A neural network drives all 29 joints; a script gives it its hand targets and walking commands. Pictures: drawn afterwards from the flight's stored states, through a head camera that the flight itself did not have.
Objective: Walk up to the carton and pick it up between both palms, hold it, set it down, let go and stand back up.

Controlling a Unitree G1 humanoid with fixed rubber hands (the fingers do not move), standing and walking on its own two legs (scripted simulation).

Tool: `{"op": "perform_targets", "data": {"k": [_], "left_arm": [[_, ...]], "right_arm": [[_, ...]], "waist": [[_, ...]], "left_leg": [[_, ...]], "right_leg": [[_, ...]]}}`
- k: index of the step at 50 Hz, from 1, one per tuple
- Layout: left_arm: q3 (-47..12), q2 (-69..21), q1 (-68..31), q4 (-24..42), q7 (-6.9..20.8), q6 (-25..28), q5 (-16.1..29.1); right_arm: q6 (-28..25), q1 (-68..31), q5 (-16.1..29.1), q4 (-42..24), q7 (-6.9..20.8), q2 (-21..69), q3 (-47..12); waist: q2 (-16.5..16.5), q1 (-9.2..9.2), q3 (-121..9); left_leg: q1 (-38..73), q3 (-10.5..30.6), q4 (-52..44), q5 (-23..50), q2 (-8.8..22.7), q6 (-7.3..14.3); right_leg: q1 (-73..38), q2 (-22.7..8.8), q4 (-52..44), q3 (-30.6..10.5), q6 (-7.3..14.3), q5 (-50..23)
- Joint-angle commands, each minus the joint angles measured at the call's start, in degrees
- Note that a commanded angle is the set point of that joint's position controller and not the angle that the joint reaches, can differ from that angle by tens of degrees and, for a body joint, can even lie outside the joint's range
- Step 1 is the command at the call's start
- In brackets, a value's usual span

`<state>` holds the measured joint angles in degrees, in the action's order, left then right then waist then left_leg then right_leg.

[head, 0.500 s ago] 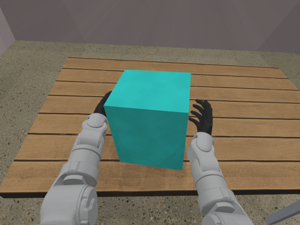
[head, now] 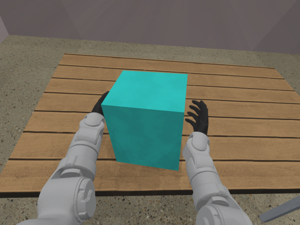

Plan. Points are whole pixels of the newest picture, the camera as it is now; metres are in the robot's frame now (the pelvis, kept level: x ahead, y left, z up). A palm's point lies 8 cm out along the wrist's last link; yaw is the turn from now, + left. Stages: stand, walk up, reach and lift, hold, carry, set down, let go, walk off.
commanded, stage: set down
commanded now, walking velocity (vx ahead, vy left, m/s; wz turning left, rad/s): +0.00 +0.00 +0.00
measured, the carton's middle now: (150, 120) +0.41 -0.08 +0.05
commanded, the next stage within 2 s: none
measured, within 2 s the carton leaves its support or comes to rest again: rests again in 1.90 s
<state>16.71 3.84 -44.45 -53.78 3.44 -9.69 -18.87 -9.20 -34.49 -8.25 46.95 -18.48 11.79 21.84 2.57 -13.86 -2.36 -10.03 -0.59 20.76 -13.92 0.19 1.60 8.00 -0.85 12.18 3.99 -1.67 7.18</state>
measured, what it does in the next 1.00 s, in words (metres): stands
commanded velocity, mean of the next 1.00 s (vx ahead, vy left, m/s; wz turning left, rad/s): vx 0.00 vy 0.00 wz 0.00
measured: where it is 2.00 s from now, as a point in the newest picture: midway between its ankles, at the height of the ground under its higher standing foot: outside the picture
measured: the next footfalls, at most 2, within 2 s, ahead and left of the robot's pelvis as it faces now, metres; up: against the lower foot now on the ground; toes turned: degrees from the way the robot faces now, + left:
none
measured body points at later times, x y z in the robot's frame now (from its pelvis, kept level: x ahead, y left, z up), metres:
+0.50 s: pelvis -0.01 +0.00 +0.00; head +0.04 +0.02 +0.45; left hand +0.44 +0.04 +0.05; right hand +0.33 -0.23 +0.04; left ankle -0.04 +0.09 -0.75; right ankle -0.02 -0.14 -0.75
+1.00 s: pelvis -0.02 +0.00 +0.00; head +0.05 +0.02 +0.44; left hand +0.44 +0.03 +0.04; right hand +0.32 -0.23 +0.03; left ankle -0.04 +0.09 -0.75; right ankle -0.02 -0.14 -0.75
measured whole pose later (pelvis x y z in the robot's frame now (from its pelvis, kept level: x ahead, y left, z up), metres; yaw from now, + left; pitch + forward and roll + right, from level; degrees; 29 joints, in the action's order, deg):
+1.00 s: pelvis -0.02 +0.00 +0.00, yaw -2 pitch +12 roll -2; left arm 23.2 4.3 -54.7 -73.1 1.9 9.2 -23.7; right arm -23.4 -37.7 -21.4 55.7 -16.4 13.6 39.8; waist 1.3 -11.9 -4.1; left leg -22.2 -2.2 20.5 -10.5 0.7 1.5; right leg 20.7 -0.6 11.7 3.2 -1.0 3.1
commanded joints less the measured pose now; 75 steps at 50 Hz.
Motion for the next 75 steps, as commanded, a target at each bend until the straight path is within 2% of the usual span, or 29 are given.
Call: {"op": "perform_targets", "data": {"k": [1, 14, 15, 17, 20, 22, 25, 27, 29, 32, 33, 35, 38, 43, 49, 56, 59, 60, 61, 63, 64, 65, 66, 67, 71, 72, 73, 74, 75], "left_arm": [[-14.95, -36.08, -44.96, 8.02, 10.1, 7.1, 3.33], [-11.61, -35.28, -49.97, -0.59, 8.57, 13.43, 2.95], [-13.09, -36.34, -48.72, 0.75, 7.47, 14.28, 1.34], [-11.97, -35.06, -47.81, -2.76, 7.29, 15.55, 0.97], [-9.18, -32.89, -46.39, -7.08, 7.67, 16.89, -0.21], [-9.13, -32.62, -46.7, -7.19, 7.29, 18.24, -0.3], [-8.8, -32.83, -44.62, -9.42, 6.71, 19.08, -0.88], [-7.45, -32.15, -43.86, -10.98, 6.87, 19.63, -1.39], [-6.76, -31.81, -44.32, -11.35, 6.86, 19.91, -2.17], [-7.01, -32.75, -45.04, -12.63, 6.6, 20.43, -2.7], [-6.5, -32.51, -44.95, -13.08, 6.58, 20.86, -2.7], [-5.72, -32.47, -44.29, -15.8, 6.67, 21.07, -3.74], [-4.55, -31.6, -44.69, -15.87, 6.71, 21.33, -4.7], [-3.91, -32.12, -43.98, -16.96, 6.36, 21.81, -5.72], [-2.2, -31.25, -42.79, -17.51, 6.33, 21.9, -7.38], [-0.17, -30.72, -42.52, -17.45, 6.25, 21.08, -9.03], [0.65, -30.19, -41.52, -17.66, 6.34, 21.12, -10.04], [-0.13, -30.53, -41.41, -17.06, 6.2, 21.16, -9.88], [0.92, -30.17, -40.16, -17.97, 6.23, 21.08, -10.53], [1.32, -30.15, -40.44, -16.74, 6.45, 20.76, -10.99], [2.11, -29.64, -39.84, -17.72, 6.53, 20.69, -11.1], [1.35, -29.87, -40.59, -17.01, 6.55, 20.55, -11.2], [2.28, -29.22, -39.7, -17.73, 6.51, 20.63, -11.43], [1.76, -29.49, -40.04, -16.58, 6.28, 20.86, -11.35], [2.0, -28.82, -37.54, -17.61, 6.26, 20.88, -12.33], [2.45, -28.42, -37.64, -18.19, 6.26, 20.96, -12.44], [2.35, -28.65, -37.28, -18.37, 6.27, 20.51, -12.64], [3.61, -27.47, -36.99, -18.42, 6.41, 20.62, -12.7], [3.01, -27.86, -37.68, -18.35, 6.52, 20.27, -12.69]], "right_arm": [[-3.79, -41.16, -3.54, -6.48, 8.89, 25.65, -17.87], [-5.31, -43.65, -7.24, -1.81, 10.07, 28.32, -14.21], [-6.61, -40.68, -7.69, 3.1, 10.85, 27.17, -12.29], [-8.9, -40.61, -9.04, 4.41, 10.91, 27.49, -11.02], [-9.92, -40.5, -10.71, 6.92, 10.55, 27.82, -9.23], [-10.96, -40.51, -11.58, 6.04, 10.49, 28.9, -9.86], [-12.27, -40.97, -11.99, 5.63, 10.59, 28.92, -10.11], [-12.6, -41.07, -12.78, 5.01, 10.59, 29.1, -10.31], [-12.68, -41.12, -13.34, 5.66, 10.8, 29.05, -9.56], [-13.77, -41.64, -14.94, 6.11, 11.02, 28.62, -7.59], [-14.16, -41.89, -15.37, 5.45, 11.22, 28.61, -7.69], [-13.99, -41.06, -16.41, 7.29, 11.41, 28.4, -6.36], [-13.76, -39.98, -17.62, 7.96, 11.48, 28.13, -4.73], [-14.72, -39.91, -18.0, 10.08, 11.82, 28.06, -3.32], [-15.26, -39.08, -20.07, 9.94, 12.04, 28.01, -1.22], [-15.04, -36.72, -21.52, 11.99, 12.25, 27.44, 2.35], [-15.18, -35.4, -22.63, 11.98, 12.14, 27.76, 2.88], [-15.42, -35.53, -22.85, 12.15, 12.26, 27.41, 3.33], [-15.45, -34.63, -22.52, 12.76, 12.4, 27.59, 2.55], [-15.17, -33.5, -23.02, 13.98, 12.14, 27.33, 4.32], [-15.39, -33.89, -23.12, 13.59, 12.12, 27.36, 4.05], [-15.48, -33.46, -23.52, 14.73, 11.94, 27.09, 5.29], [-15.75, -33.52, -23.58, 14.09, 12.07, 27.12, 4.63], [-16.16, -33.44, -23.79, 14.4, 12.15, 26.95, 5.19], [-16.66, -31.12, -23.31, 15.12, 11.96, 26.77, 4.3], [-16.46, -30.78, -23.3, 15.52, 12.05, 26.89, 4.27], [-16.21, -30.39, -23.35, 16.06, 12.0, 26.49, 5.3], [-15.95, -30.01, -23.46, 15.51, 12.03, 26.64, 4.46], [-15.9, -30.13, -23.72, 15.79, 11.82, 26.47, 5.54]], "waist": [[-8.03, -1.48, -34.19], [-9.31, -0.48, -40.75], [-13.31, -0.98, -39.83], [-11.82, -0.59, -38.85], [-8.43, -0.21, -35.22], [-7.56, 0.79, -36.86], [-7.9, 1.52, -38.57], [-6.37, 2.13, -37.93], [-5.7, 2.26, -36.29], [-7.82, 1.84, -38.13], [-7.37, 2.51, -39.21], [-6.82, 1.81, -36.73], [-7.28, 2.06, -35.53], [-8.62, 2.1, -36.27], [-7.63, 2.41, -34.18], [-8.84, 2.6, -30.24], [-8.09, 2.6, -30.44], [-8.34, 1.73, -30.49], [-8.4, 2.99, -29.71], [-8.52, 1.93, -27.37], [-7.87, 2.82, -27.48], [-8.7, 1.49, -27.44], [-7.94, 2.91, -27.65], [-8.41, 2.05, -28.39], [-8.99, 2.78, -28.85], [-8.87, 3.04, -28.12], [-9.08, 2.03, -25.9], [-7.75, 3.39, -25.56], [-8.4, 2.36, -25.02]], "left_leg": [[11.08, -1.78, 1.18, 31.58, -0.72, -6.73], [6.49, -1.43, 1.21, 27.64, -0.3, -5.79], [10.33, -0.83, 0.88, 32.16, 0.83, -7.45], [11.93, -1.58, 2.63, 35.37, 0.6, -7.32], [3.99, -2.19, -0.03, 26.3, -0.33, -5.04], [1.49, -2.27, -0.67, 24.91, -0.28, -4.59], [1.09, -2.48, 0.08, 26.03, -0.24, -4.46], [-2.36, -2.79, -0.76, 22.57, -0.77, -3.3], [-3.62, -2.85, -2.02, 18.64, -0.52, -2.81], [-1.5, -2.45, -1.36, 19.91, 0.2, -3.76], [-0.58, -2.61, -0.53, 21.46, 0.2, -3.83], [-1.07, -2.69, -1.01, 19.3, 0.19, -3.65], [-2.55, -2.58, -2.02, 15.88, 0.25, -3.38], [0.64, -2.19, -0.56, 20.86, 0.58, -4.59], [-1.13, -2.42, -1.59, 16.73, 0.48, -4.01], [-0.89, -2.66, -2.86, 12.0, 0.65, -4.13], [-1.57, -2.8, -2.85, 11.76, 0.55, -4.0], [-0.21, -2.29, -2.77, 13.51, 0.96, -4.51], [0.13, -2.71, -2.22, 14.9, 0.69, -4.38], [-0.42, -2.52, -3.08, 12.16, 0.77, -4.26], [-1.02, -2.77, -2.88, 11.63, 0.51, -3.81], [-0.54, -2.49, -2.94, 11.14, 0.63, -4.11], [-0.75, -2.79, -2.66, 11.75, 0.53, -3.92], [-0.12, -2.44, -2.51, 13.39, 0.72, -4.39], [-0.43, -2.63, -2.02, 14.85, 0.56, -4.53], [-0.23, -2.78, -1.96, 14.3, 0.52, -4.48], [0.22, -2.47, -2.27, 12.74, 0.64, -4.47], [-1.23, -3.04, -2.63, 11.16, 0.31, -3.58], [-2.2, -2.86, -3.27, 9.27, 0.41, -3.66]], "right_leg": [[-11.78, 3.34, 5.22, 3.26, -0.13, -33.79], [-9.87, 2.66, 6.33, 2.86, 0.39, -34.02], [-5.28, 3.3, 5.81, 2.9, 0.71, -30.15], [-3.23, 3.38, 4.14, 2.69, 1.14, -29.42], [-9.12, 2.29, 4.95, 1.52, 0.51, -31.85], [-11.07, 2.0, 6.03, 1.16, 0.06, -33.88], [-11.0, 1.86, 5.98, 0.76, 0.54, -35.84], [-13.3, 1.45, 6.28, 0.33, 0.39, -36.31], [-12.79, 1.16, 6.0, 0.23, 0.23, -33.31], [-9.12, 1.3, 5.44, 0.94, 0.81, -30.88], [-8.33, 1.53, 5.39, 1.08, 0.88, -30.74], [-8.21, 1.64, 4.68, 1.07, 1.09, -28.71], [-7.27, 1.4, 4.47, 1.3, 0.87, -25.93], [-4.69, 2.0, 4.09, 1.99, 1.39, -26.61], [-4.23, 1.81, 3.83, 2.31, 1.0, -24.31], [-1.06, 1.72, 2.61, 3.09, 1.0, -18.36], [-1.8, 1.56, 2.72, 3.02, 0.66, -19.55], [-0.97, 2.01, 3.0, 3.68, 0.53, -20.08], [-0.82, 1.96, 2.73, 3.49, 0.66, -19.99], [-0.11, 1.92, 2.37, 3.72, 0.47, -17.86], [0.21, 1.67, 2.38, 3.48, 0.35, -17.62], [1.23, 1.83, 2.34, 3.8, 0.36, -17.38], [1.18, 1.71, 2.45, 3.69, 0.29, -17.48], [1.33, 2.08, 2.79, 4.13, 0.23, -19.08], [0.31, 1.85, 2.95, 3.9, 0.34, -20.98], [0.97, 1.83, 2.64, 3.81, 0.42, -19.86], [2.22, 1.93, 2.24, 3.99, 0.37, -18.26], [1.31, 1.5, 2.24, 3.53, 0.12, -17.89], [1.6, 1.5, 2.15, 3.83, 0.04, -17.05]]}}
